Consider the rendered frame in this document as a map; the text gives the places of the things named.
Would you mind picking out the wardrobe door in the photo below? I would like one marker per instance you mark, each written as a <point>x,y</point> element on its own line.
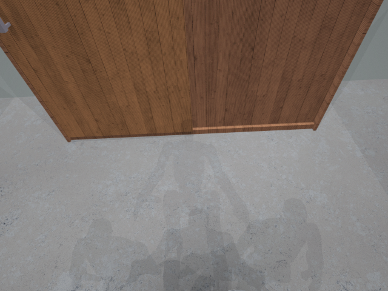
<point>265,61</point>
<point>104,67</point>

